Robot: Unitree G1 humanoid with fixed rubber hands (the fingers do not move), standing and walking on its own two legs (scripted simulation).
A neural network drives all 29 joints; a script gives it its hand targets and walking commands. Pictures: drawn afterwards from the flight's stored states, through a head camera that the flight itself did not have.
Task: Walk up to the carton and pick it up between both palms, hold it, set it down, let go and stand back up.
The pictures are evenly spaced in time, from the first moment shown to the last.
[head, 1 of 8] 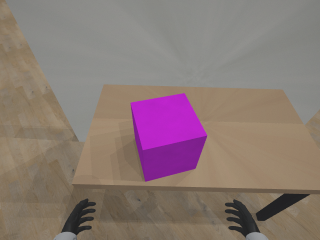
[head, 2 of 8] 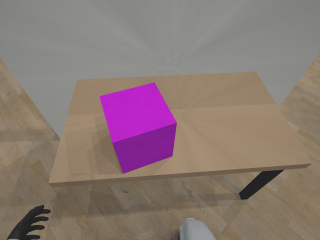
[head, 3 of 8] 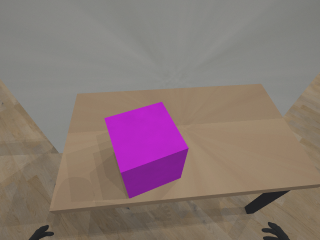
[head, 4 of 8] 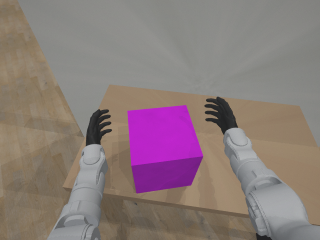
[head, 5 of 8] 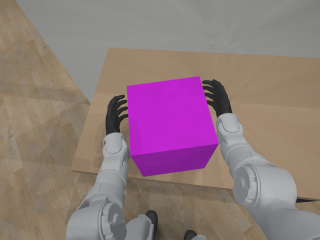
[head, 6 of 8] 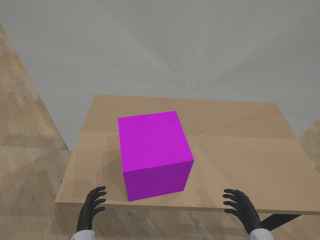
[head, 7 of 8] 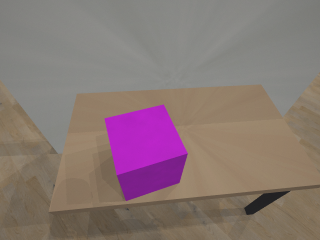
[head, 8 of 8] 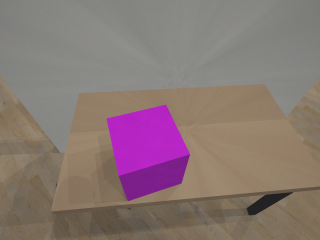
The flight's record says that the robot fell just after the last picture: no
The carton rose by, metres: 0.01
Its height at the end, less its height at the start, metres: +0.00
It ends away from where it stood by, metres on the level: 0.01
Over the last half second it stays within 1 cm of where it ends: yes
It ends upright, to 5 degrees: yes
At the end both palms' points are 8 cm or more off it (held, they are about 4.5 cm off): yes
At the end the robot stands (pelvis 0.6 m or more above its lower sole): yes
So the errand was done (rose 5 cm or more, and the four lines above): no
